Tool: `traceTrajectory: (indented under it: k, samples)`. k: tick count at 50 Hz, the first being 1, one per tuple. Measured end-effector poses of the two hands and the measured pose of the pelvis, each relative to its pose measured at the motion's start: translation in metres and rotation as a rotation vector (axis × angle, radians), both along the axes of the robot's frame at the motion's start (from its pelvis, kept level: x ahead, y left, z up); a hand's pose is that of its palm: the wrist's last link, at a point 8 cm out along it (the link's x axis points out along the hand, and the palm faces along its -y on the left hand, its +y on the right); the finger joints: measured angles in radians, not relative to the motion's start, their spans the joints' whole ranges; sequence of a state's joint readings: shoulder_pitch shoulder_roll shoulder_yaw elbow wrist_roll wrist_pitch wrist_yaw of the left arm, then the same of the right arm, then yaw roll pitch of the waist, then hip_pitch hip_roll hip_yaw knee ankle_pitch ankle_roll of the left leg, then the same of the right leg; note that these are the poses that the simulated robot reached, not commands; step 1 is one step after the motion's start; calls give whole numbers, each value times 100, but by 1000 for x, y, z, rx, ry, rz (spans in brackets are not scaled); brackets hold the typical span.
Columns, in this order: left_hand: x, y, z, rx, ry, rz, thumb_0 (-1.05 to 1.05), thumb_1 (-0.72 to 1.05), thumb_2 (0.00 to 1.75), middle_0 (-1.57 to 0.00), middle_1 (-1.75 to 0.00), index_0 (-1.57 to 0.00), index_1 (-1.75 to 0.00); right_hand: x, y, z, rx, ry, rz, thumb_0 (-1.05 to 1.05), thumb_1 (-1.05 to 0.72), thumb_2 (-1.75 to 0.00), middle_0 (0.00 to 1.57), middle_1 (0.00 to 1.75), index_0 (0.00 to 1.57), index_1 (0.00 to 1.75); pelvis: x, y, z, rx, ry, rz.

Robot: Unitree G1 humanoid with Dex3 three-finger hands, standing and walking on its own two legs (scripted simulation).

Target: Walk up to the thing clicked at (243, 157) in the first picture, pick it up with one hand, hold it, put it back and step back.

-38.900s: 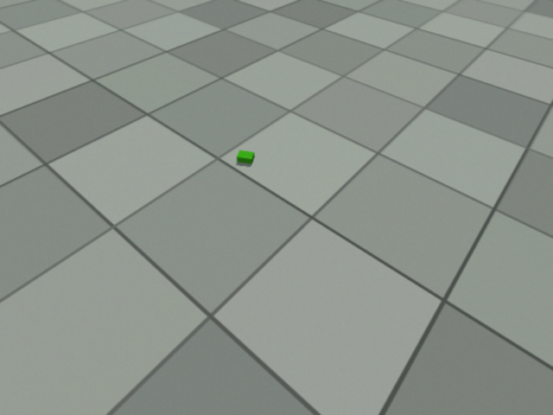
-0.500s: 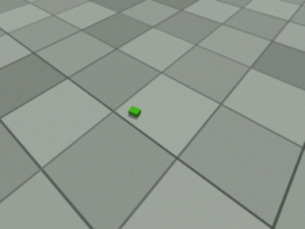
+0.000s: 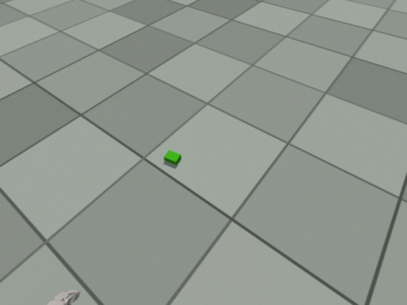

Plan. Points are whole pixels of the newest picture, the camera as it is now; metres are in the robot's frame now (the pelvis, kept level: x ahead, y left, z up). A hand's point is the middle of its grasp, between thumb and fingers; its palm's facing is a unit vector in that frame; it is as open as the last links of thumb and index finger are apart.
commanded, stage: step back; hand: left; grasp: from above
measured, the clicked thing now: (172, 157) +1.01 +0.23 -0.74
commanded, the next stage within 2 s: stand in 0.10 s
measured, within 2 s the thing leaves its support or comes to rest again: neither
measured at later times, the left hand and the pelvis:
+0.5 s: hand out of the picture +0.11 +0.26 -0.13, palm faces -0.01 -0.95 -0.32, open 7.4 cm; pelvis +0.01 +0.01 +0.02, yaw +0 degrees
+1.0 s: hand out of the picture +0.06 +0.25 -0.13, palm faces -0.02 -0.93 -0.36, open 7.4 cm; pelvis +0.00 -0.01 +0.02, yaw +0 degrees
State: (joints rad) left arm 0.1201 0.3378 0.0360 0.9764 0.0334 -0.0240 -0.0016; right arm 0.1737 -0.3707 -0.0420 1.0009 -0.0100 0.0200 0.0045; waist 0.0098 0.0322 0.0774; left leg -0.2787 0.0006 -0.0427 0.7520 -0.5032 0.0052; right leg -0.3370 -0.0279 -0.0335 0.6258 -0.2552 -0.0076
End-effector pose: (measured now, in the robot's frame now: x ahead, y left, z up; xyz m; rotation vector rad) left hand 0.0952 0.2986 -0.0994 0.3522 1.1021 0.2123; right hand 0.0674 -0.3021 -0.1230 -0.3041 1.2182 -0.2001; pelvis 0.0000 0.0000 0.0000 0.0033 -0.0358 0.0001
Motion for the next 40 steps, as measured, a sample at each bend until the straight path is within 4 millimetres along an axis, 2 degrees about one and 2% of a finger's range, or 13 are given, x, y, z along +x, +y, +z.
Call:
traceTrajectory:
  k: [3, 8, 17, 24, 29, 34, 40]
  samples:
    - [10, 5, -3, -9, -6, 2, 1, 90, 90, -20, -30, -20, -30, -3, 4, -1, -12, 30, 6, 1, -91, -90, 20, 30, 20, 30, 2, 6, -1, 4, 7, 9]
    - [20, 11, -5, -36, 10, 14, 1, 90, 90, -20, -30, -20, -30, -11, 15, 9, -13, 59, -11, 1, -91, -90, 20, 30, 20, 30, 8, 12, 6, 4, 5, -3]
    - [22, 10, -6, -73, 39, 2, 1, 90, 90, -20, -30, -20, -30, 12, 23, 27, -18, -8, -12, 1, -91, -90, 21, 30, 20, 30, 15, 18, 16, -2, -19, -6]
    - [10, 9, -1, -64, 57, 13, 1, 90, 90, -20, -30, -20, -30, 34, 24, 32, -8, -61, 9, 1, -91, -90, 21, 30, 20, 30, 14, 16, 20, 0, -26, -3]
    - [-4, 10, 4, -43, 76, 25, 1, 90, 90, -20, -30, -20, -30, 40, 22, 31, 7, -77, 19, 1, -91, -90, 21, 30, 20, 30, 12, 12, 21, 2, -30, 0]
    - [-19, 10, 6, -26, 102, 36, 1, 90, 90, -20, -30, -20, -30, 34, 18, 27, 20, -59, 23, 1, -91, -90, 21, 30, 20, 30, 8, 6, 22, 3, -29, 1]
    - [-32, 5, 7, -17, 126, 42, 1, 90, 90, -20, -30, -20, -30, 17, 11, 22, 28, -13, 16, 1, -91, -90, 21, 30, 20, 30, 3, -1, 22, 4, -26, 3]
